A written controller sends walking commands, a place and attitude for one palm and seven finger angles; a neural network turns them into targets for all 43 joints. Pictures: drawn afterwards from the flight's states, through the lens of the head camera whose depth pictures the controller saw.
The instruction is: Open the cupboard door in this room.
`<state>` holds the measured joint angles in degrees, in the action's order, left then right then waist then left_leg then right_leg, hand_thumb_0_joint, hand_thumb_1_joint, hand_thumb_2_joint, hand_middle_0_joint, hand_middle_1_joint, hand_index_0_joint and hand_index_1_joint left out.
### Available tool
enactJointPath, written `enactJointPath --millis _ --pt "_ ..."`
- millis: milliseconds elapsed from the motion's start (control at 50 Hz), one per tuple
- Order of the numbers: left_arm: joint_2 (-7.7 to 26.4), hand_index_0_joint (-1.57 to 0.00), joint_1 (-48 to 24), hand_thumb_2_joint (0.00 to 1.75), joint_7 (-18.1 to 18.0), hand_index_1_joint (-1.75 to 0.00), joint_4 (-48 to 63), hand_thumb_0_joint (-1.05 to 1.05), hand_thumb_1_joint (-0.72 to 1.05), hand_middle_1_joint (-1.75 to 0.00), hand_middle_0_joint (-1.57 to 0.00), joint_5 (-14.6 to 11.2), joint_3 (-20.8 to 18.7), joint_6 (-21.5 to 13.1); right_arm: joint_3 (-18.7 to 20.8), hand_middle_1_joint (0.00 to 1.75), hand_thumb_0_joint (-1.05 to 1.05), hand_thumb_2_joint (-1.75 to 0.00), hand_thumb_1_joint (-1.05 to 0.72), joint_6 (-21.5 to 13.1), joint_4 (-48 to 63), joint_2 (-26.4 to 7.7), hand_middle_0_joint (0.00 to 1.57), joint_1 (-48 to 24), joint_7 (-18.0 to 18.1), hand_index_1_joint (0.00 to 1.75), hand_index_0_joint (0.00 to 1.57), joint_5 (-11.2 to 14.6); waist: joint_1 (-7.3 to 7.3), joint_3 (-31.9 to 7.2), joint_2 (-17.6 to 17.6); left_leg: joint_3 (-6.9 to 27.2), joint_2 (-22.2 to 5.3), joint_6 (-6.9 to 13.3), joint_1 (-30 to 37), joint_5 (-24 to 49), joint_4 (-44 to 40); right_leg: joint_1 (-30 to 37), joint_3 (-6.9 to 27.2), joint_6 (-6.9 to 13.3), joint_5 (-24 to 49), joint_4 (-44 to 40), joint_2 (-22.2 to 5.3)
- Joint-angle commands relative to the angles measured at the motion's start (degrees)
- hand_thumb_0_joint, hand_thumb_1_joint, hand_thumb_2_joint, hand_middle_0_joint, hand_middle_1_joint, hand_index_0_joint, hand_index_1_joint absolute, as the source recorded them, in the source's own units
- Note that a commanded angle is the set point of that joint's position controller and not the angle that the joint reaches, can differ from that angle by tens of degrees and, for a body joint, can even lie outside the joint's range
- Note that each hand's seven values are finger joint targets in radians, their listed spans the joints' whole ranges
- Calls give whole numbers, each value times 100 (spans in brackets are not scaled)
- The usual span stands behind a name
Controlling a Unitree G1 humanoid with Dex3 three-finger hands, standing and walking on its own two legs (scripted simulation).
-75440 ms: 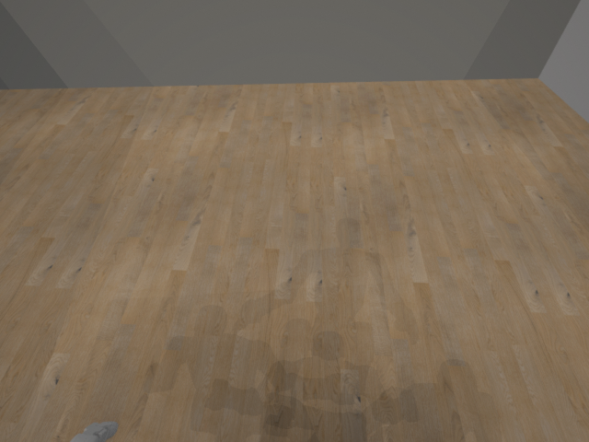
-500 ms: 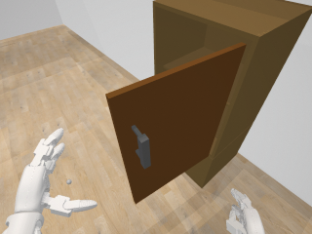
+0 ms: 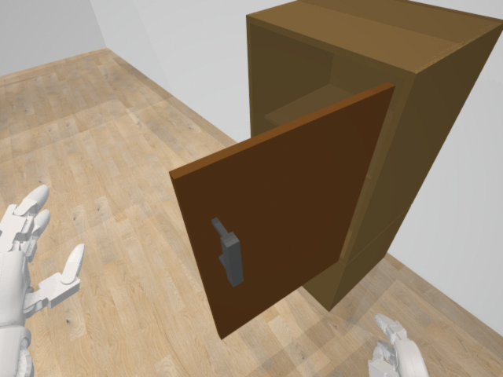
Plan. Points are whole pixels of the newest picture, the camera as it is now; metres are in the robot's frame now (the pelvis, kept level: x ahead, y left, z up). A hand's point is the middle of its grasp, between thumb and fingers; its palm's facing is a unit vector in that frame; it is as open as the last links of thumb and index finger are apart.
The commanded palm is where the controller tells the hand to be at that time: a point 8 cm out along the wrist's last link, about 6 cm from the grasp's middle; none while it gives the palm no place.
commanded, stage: draw the hand back to the body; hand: left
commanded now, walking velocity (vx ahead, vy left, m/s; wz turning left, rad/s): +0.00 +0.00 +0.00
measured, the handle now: (226, 252) +0.30 +0.09 +0.05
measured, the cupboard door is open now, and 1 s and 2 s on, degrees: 83 83 83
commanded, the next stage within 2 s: step back with the hand held close in 0.40 s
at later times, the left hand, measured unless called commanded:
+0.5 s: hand (67, 275) +0.18 +0.25 +0.15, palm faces +0.45 -0.80 -0.40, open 7.4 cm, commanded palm +0.13 +0.29 +0.17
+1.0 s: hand (34, 307) +0.14 +0.27 +0.15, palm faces +0.35 -0.78 -0.52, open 7.4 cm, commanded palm +0.08 +0.31 +0.17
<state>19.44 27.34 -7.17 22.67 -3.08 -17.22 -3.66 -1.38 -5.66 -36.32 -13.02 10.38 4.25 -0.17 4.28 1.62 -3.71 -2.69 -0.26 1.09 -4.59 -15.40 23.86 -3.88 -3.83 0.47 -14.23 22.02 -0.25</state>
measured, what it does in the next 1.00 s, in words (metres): shifts its weight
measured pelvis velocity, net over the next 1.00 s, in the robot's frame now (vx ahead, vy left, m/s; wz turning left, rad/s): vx -0.07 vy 0.01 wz -0.02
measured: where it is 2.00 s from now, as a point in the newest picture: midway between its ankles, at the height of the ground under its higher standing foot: outside the picture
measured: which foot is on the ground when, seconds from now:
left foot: down 0.00-1.00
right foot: down 0.00-1.00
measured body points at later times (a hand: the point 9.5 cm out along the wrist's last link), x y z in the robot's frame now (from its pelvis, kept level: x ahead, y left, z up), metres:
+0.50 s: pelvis -0.01 -0.01 +0.00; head -0.02 -0.03 +0.45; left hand +0.15 +0.29 +0.17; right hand +0.18 -0.23 -0.09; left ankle -0.02 +0.10 -0.74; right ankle -0.02 -0.11 -0.74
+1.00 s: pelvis -0.07 +0.01 -0.01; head -0.04 +0.02 +0.44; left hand +0.12 +0.31 +0.18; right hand +0.11 -0.24 -0.08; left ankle -0.02 +0.10 -0.74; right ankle -0.02 -0.11 -0.74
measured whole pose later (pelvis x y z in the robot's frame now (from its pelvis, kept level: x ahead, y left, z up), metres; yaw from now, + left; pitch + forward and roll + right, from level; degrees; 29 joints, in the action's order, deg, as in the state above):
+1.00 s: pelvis -0.07 +0.01 -0.01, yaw -1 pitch +0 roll -1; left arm 25.3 32.8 -8.0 30.2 -2.4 -23.7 -9.0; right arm 1.1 -1.2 -31.5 -13.1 10.4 5.3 0.7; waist 0.4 3.2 0.0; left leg -4.3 -0.2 2.4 -17.7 -12.2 29.8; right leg -17.5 -2.3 -0.2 -10.4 28.1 -0.8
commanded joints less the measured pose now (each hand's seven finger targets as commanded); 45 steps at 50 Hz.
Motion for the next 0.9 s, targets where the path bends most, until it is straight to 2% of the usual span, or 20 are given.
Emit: enactJointPath --millis 0,60,140,200,240,300,440,480,500,520,540,560,600,640,720,740,760,800,840,880 --pt "1111 -20 -590 90 -110 -30 1183 0 90 -30 -20 -10 -922 -434 228 30 0 -90 -90 -288 870 -588 20 -705 22 30 20 20 -19 -517 -95 228 -134 -29 52 1854 -309 132 214 76 1452 -240 -16" --pt "851 -20 -426 90 -67 -30 921 0 90 -30 -20 -22 -685 -408 247 30 0 -90 -90 -273 860 -603 20 -696 10 30 20 18 -55 -350 124 202 -140 -4 43 1807 -323 63 213 56 1473 -292 -13" --pt "1060 -20 -587 90 -76 -30 1013 0 90 -30 -20 -11 -813 -418 268 30 0 -90 -90 -273 860 -639 20 -736 8 30 20 7 -14 -428 53 195 -111 5 64 1727 -320 123 229 63 1454 -322 -24" --pt "1062 -20 -541 90 -77 -30 1147 0 90 -30 -20 -18 -843 -455 259 30 0 -90 -90 -287 872 -593 20 -728 13 30 20 1 -5 -588 -6 180 -92 10 108 1762 -305 191 254 58 1530 -304 -30" --pt "1128 -20 -495 90 -79 -30 1058 0 90 -30 -20 -19 -905 -454 275 30 0 -90 -90 -291 849 -604 20 -751 27 30 20 9 4 -514 201 180 -100 18 85 1758 -278 167 271 65 1566 -336 -19" --pt "1062 -20 -578 90 -76 -30 1170 0 90 -30 -20 -15 -829 -468 260 30 0 -90 -90 -305 836 -575 20 -739 15 30 20 20 -25 -466 -144 167 -94 1 113 1722 -299 102 273 60 1487 -348 -24" --pt "1074 -20 -507 90 -71 -30 965 0 90 -30 -20 -25 -864 -496 285 30 0 -90 -90 -345 796 -590 20 -761 19 30 20 17 -8 -320 164 177 -106 11 56 1484 -341 41 288 61 1280 -435 -5" --pt "1015 -20 -494 90 -59 -30 972 0 90 -30 -20 -35 -828 -514 283 30 0 -90 -90 -344 802 -573 20 -765 12 30 20 22 -17 -353 83 163 -108 21 75 1458 -357 39 298 47 1268 -428 -19" --pt "1159 -20 -1053 90 -70 -30 1527 0 90 -30 -20 -35 -828 -585 267 30 0 -90 -90 -383 845 -587 20 -814 9 30 20 29 -39 -550 -35 182 -82 30 158 1448 -326 85 333 45 1284 -436 -32" --pt "1876 -20 -1284 90 -94 -30 1545 0 90 -30 -20 -32 -1612 -798 267 30 0 -90 -90 -270 1018 -699 20 -661 27 30 20 78 -304 -22 329 287 -199 115 -277 1062 -122 -587 824 40 1541 -706 -299" --pt "1806 -20 -1172 90 -54 -30 1255 0 90 -30 -20 3 -1575 -876 270 30 0 -90 -90 -185 915 -630 20 -660 34 30 20 58 -300 -14 326 363 -160 104 -358 888 -41 -605 840 83 1635 -729 -451" --pt "1334 -20 -410 90 5 -30 840 0 90 -30 -20 -4 -1243 -830 301 30 0 -90 -90 -111 908 -623 20 -665 39 30 20 41 -327 -142 504 316 -185 103 -293 1029 58 -645 808 71 1790 -664 -505" --pt "1036 -20 40 90 59 -30 873 0 90 -30 -20 7 -937 -774 342 30 0 -90 -90 15 1026 -684 20 -647 9 30 20 47 -351 -414 283 242 -248 80 -294 1269 75 -616 712 23 1891 -499 -518" --pt "1143 -20 178 90 19 -30 1030 0 90 -30 -20 15 -1010 -782 379 30 0 -90 -90 87 1060 -720 20 -677 41 30 20 42 -340 -647 54 258 -318 74 -314 1520 15 -536 621 4 1958 -330 -499" --pt "1399 -20 278 90 -69 -30 1427 0 90 -30 -20 30 -1241 -777 426 30 0 -90 -90 202 1234 -691 20 -616 84 30 20 82 -352 -987 426 305 -415 64 -467 1850 75 -421 608 -30 2231 -8 -447" --pt "1576 -20 260 90 -110 -30 1582 0 90 -30 -20 33 -1376 -793 442 30 0 -90 -90 212 1235 -715 20 -645 116 30 20 76 -333 -1077 213 361 -426 59 -530 1954 71 -316 591 -8 2342 107 -470" --pt "1534 -20 327 90 -129 -30 1660 0 90 -30 -20 36 -1369 -799 438 30 0 -90 -90 215 1290 -683 20 -613 122 30 20 83 -328 -1127 155 386 -454 58 -586 1989 53 -299 601 -7 2314 217 -433" --pt "1566 -20 437 90 -165 -30 1739 0 90 -30 -20 38 -1450 -824 452 30 0 -90 -90 215 1343 -670 20 -598 135 30 20 88 -320 -1156 194 433 -499 69 -758 1970 43 -283 597 -22 2260 364 -390" --pt "1611 -20 457 90 -191 -30 1884 0 90 -30 -20 48 -1499 -855 471 30 0 -90 -90 194 1362 -700 20 -611 155 30 20 77 -312 -1132 -63 505 -538 90 -988 1822 4 -240 598 -17 2165 485 -374" --pt "1534 -20 592 90 -211 -30 1836 0 90 -30 -20 52 -1489 -872 466 30 0 -90 -90 170 1384 -679 20 -550 144 30 20 83 -322 -1072 13 569 -597 111 -1254 1504 -51 -261 637 -25 1913 595 -345"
